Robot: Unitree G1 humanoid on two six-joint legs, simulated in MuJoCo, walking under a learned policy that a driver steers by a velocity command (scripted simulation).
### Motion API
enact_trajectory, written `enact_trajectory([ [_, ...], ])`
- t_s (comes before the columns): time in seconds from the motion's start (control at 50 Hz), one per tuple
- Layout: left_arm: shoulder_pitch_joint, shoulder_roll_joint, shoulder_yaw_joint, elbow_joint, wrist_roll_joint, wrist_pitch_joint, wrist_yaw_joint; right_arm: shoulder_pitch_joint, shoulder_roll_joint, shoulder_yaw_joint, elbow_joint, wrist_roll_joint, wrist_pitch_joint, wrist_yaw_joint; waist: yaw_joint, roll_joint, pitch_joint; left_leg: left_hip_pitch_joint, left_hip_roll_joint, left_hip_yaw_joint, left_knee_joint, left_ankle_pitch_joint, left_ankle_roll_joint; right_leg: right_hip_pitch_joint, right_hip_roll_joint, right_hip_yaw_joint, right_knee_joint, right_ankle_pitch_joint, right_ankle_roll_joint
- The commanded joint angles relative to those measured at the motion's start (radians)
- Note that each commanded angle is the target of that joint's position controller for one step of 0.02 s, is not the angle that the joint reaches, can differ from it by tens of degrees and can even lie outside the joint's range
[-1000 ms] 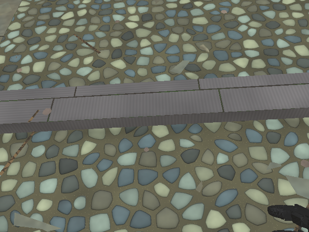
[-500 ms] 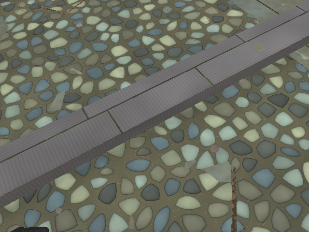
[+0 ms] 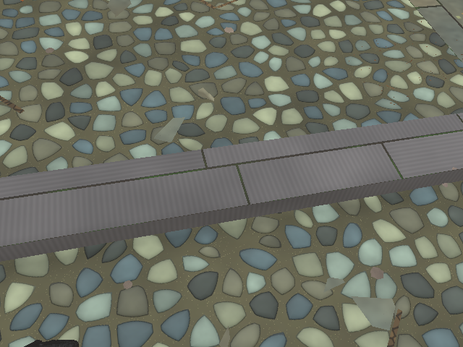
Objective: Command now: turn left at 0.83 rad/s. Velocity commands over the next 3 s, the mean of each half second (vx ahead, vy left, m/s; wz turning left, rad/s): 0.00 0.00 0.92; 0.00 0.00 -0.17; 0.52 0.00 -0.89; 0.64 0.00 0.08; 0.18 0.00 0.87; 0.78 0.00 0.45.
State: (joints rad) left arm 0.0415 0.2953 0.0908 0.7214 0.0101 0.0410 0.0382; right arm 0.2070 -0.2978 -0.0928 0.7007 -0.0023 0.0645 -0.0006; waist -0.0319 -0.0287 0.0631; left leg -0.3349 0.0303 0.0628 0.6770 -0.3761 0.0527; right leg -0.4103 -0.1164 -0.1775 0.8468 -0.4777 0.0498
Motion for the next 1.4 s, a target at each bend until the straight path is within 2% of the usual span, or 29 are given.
enact_trajectory([
  [0.02, -0.15, 0.08, 0.021, -0.139, -0.006, -0.029, 0.007, 0.072, -0.264, -0.067, -0.063, -0.02, -0.07, -0.007, -0.024, 0.202, -0.125, 0.301, 0.299, -0.549, -0.368, 0.505, 0.276, -0.39, 0.104, 0.238, 0.371, -0.114, 0.013],
  [0.08, -0.088, 0.106, 0.035, -0.103, 0.009, -0.045, 0.018, -0.045, -0.175, -0.041, -0.098, 0.033, -0.062, -0.036, 0.043, 0.135, -0.145, 0.27, 0.203, -0.418, -0.315, 0.585, 0.173, -0.332, 0.094, 0.27, 0.316, 0.091, 0.009],
  [0.2, -0.082, 0.051, 0.015, -0.097, -0.007, -0.059, 0.0, -0.009, -0.199, -0.053, -0.129, 0.03, -0.037, -0.056, 0.025, 0.138, -0.177, 0.287, 0.131, -0.446, -0.277, 0.548, 0.153, -0.257, 0.169, 0.29, 0.058, 0.189, 0.041],
  [0.42, 0.039, 0.124, 0.044, -0.063, -0.018, -0.098, -0.035, -0.134, -0.192, -0.048, -0.22, 0.041, -0.012, -0.035, 0.062, 0.21, -0.182, 0.126, 0.013, -0.631, -0.144, 0.413, 0.076, 0.167, 0.169, 0.302, -0.484, 0.35, -0.01],
  [0.44, 0.061, 0.167, 0.055, -0.064, -0.008, -0.093, -0.031, -0.081, -0.139, -0.032, -0.221, 0.032, -0.011, -0.033, 0.037, 0.085, -0.23, 0.027, -0.055, -0.554, -0.009, 0.109, 0.03, 0.324, 0.006, 0.421, -0.511, 0.43, -0.072],
  [0.46, 0.017, 0.225, 0.057, -0.078, 0.014, -0.079, -0.024, 0.004, -0.097, -0.019, -0.23, 0.026, -0.015, -0.029, -0.044, -0.219, -0.198, -0.202, -0.219, -0.349, 0.197, -0.3, -0.028, 0.408, -0.197, 0.675, -0.525, 0.665, -0.222],
  [0.48, 0.04, 0.177, 0.051, -0.085, 0.032, -0.082, -0.026, 0.015, -0.201, -0.046, -0.218, 0.013, -0.026, -0.025, -0.022, -0.224, -0.18, -0.269, -0.14, -0.298, 0.432, -0.306, -0.085, 0.347, -0.305, 0.786, -0.532, 0.683, -0.337],
  [0.5, 0.014, 0.128, 0.035, -0.101, 0.02, -0.082, -0.02, 0.007, -0.251, -0.061, -0.196, 0.016, -0.027, -0.022, -0.017, -0.144, -0.156, -0.264, -0.095, -0.266, 0.523, -0.229, -0.11, 0.304, -0.26, 0.678, -0.515, 0.643, -0.335],
  [0.56, 0.013, 0.106, 0.015, -0.092, -0.008, -0.058, -0.001, -0.036, -0.164, -0.033, -0.177, 0.014, -0.017, -0.021, 0.016, -0.064, -0.105, -0.26, -0.081, -0.211, 0.569, -0.105, -0.141, 0.254, -0.119, 0.483, -0.508, 0.581, -0.274],
  [0.64, 0.037, 0.082, -0.007, -0.059, -0.004, -0.051, -0.02, -0.067, -0.022, 0.031, -0.178, -0.009, -0.037, -0.02, 0.021, -0.122, -0.165, -0.053, -0.046, -0.152, 0.16, -0.146, -0.142, 0.259, -0.042, 0.385, -0.494, 0.641, -0.256],
  [0.74, 0.095, 0.197, 0.028, -0.06, -0.053, -0.037, -0.036, -0.017, -0.113, -0.008, -0.133, 0.011, -0.045, -0.027, 0.017, -0.159, -0.143, 0.203, -0.097, -0.101, -0.34, 0.168, -0.094, 0.198, -0.024, 0.508, -0.443, 0.598, -0.216],
  [0.76, 0.098, 0.17, 0.02, -0.064, -0.051, -0.045, -0.034, 0.02, -0.152, -0.018, -0.135, 0.007, -0.045, -0.035, 0.007, -0.108, -0.173, 0.326, -0.006, -0.157, -0.328, 0.246, -0.057, 0.102, -0.003, 0.502, -0.405, 0.476, -0.161],
  [0.78, 0.092, 0.098, 0.002, -0.089, -0.042, -0.057, -0.037, 0.03, -0.238, -0.04, -0.131, -0.022, -0.036, -0.046, 0.026, 0.128, -0.184, 0.391, 0.179, -0.3, -0.279, 0.407, 0.042, -0.069, 0.09, 0.367, -0.253, 0.268, -0.083],
  [0.8, 0.097, 0.103, 0.001, -0.092, -0.048, -0.063, -0.035, 0.018, -0.221, -0.042, -0.123, -0.041, -0.031, -0.041, 0.01, 0.292, -0.173, 0.321, 0.312, -0.407, -0.323, 0.497, 0.168, -0.136, 0.153, 0.228, -0.106, -0.039, -0.036],
  [0.84, 0.133, 0.165, 0.035, -0.067, -0.048, -0.044, -0.03, -0.046, -0.113, -0.009, -0.153, -0.043, -0.047, -0.044, 0.018, 0.206, -0.134, 0.283, 0.333, -0.367, -0.335, 0.626, 0.209, -0.202, 0.109, 0.237, 0.255, -0.135, 0.015],
  [0.88, 0.172, 0.129, 0.033, -0.056, -0.041, -0.009, -0.022, -0.122, -0.088, -0.003, -0.151, -0.011, -0.063, -0.049, 0.051, 0.193, -0.09, 0.27, 0.268, -0.232, -0.323, 0.639, 0.152, -0.244, 0.071, 0.236, 0.311, -0.025, 0.048],
  [0.98, 0.079, 0.059, 0.001, -0.141, -0.041, 0.005, -0.055, -0.09, -0.12, -0.025, -0.126, -0.011, -0.054, -0.056, 0.001, 0.184, -0.1, 0.294, 0.255, -0.089, -0.318, 0.608, 0.149, -0.183, 0.039, 0.154, 0.09, 0.095, 0.06],
  [1.04, 0.088, 0.087, 0.008, -0.171, -0.039, 0.012, -0.075, -0.088, -0.168, -0.044, -0.117, 0.004, -0.056, -0.039, 0.005, 0.192, -0.119, 0.267, 0.29, -0.048, -0.288, 0.624, 0.136, -0.066, 0.054, 0.1, -0.05, 0.106, 0.02],
  [1.06, 0.133, 0.085, 0.008, -0.144, 0.027, 0.033, -0.095, -0.015, -0.131, -0.024, -0.099, -0.039, -0.061, -0.007, -0.003, 0.193, -0.151, 0.293, 0.269, 0.016, -0.254, 0.496, 0.078, 0.013, 0.103, 0.047, -0.117, 0.059, -0.021],
  [1.1, 0.149, 0.109, 0.022, -0.147, 0.018, 0.04, -0.11, 0.002, -0.156, -0.033, -0.094, -0.032, -0.074, 0.011, 0.022, 0.21, -0.143, 0.143, 0.262, 0.038, -0.222, -0.01, 0.026, 0.183, 0.146, -0.005, -0.223, 0.088, -0.077],
  [1.12, 0.254, 0.139, 0.039, -0.101, 0.02, 0.034, -0.111, -0.01, -0.139, -0.027, -0.101, -0.043, -0.074, 0.011, 0.073, 0.117, -0.15, -0.005, 0.227, 0.077, -0.087, -0.209, 0.002, 0.357, 0.172, 0.019, -0.257, 0.047, -0.109],
  [1.14, 0.439, 0.224, 0.077, -0.055, -0.1, 0.008, -0.071, -0.096, -0.073, -0.01, -0.121, 0.023, -0.09, 0.004, 0.164, -0.128, -0.12, -0.278, 0.158, 0.118, 0.207, -0.232, -0.035, 0.55, 0.035, 0.274, -0.355, -0.055, -0.218],
  [1.16, 0.49, 0.344, 0.085, -0.087, -0.076, -0.046, -0.071, -0.227, -0.021, 0.017, -0.239, 0.03, -0.115, -0.011, 0.193, -0.315, -0.119, -0.659, -0.053, -0.007, 0.56, -0.313, -0.083, 0.623, -0.242, 1.038, -0.656, -0.527, -0.451],
  [1.18, 0.465, 0.262, 0.059, -0.095, -0.048, -0.088, -0.073, -0.312, -0.096, 0.001, -0.258, 0.064, -0.154, -0.006, 0.219, -0.148, -0.067, -0.75, -0.012, -0.186, 0.638, -0.226, -0.052, 0.576, -0.298, 1.128, -0.751, -0.663, -0.474],
  [1.2, 0.403, 0.215, 0.036, -0.097, -0.031, -0.107, -0.064, -0.299, -0.12, -0.005, -0.256, 0.07, -0.18, 0.005, 0.166, -0.152, 0.003, -0.754, 0.013, -0.193, 0.628, -0.138, -0.03, 0.519, -0.277, 1.05, -0.736, -0.569, -0.435],
  [1.26, 0.264, 0.156, 0.004, -0.142, -0.022, -0.1, -0.036, -0.167, -0.149, -0.026, -0.174, -0.002, -0.207, 0.015, 0.05, -0.088, 0.024, -0.513, 0.054, -0.179, 0.41, 0.102, -0.047, 0.309, -0.114, 0.714, -0.685, -0.224, -0.324],
  [1.28, 0.253, 0.219, 0.024, -0.105, 0.027, -0.074, -0.046, -0.121, -0.096, 0.012, -0.124, -0.11, -0.142, 0.044, 0.042, -0.069, 0.018, -0.39, 0.039, -0.089, 0.377, 0.192, -0.085, 0.191, -0.005, 0.565, -0.705, -0.098, -0.265],
  [1.34, 0.314, 0.197, 0.021, -0.077, 0.005, -0.072, -0.067, -0.134, -0.078, 0.024, -0.125, -0.063, -0.08, 0.051, 0.053, -0.062, 0.02, -0.338, 0.02, -0.048, 0.278, 0.237, -0.148, 0.139, 0.047, 0.521, -0.701, -0.026, -0.287],
  [1.4, 0.371, 0.201, 0.026, -0.06, 0.002, -0.079, -0.067, -0.242, -0.085, 0.033, -0.147, -0.038, -0.083, 0.048, 0.106, -0.077, 0.03, -0.355, 0.012, -0.067, 0.098, 0.292, -0.173, 0.204, 0.026, 0.574, -0.696, 0.009, -0.294],
])
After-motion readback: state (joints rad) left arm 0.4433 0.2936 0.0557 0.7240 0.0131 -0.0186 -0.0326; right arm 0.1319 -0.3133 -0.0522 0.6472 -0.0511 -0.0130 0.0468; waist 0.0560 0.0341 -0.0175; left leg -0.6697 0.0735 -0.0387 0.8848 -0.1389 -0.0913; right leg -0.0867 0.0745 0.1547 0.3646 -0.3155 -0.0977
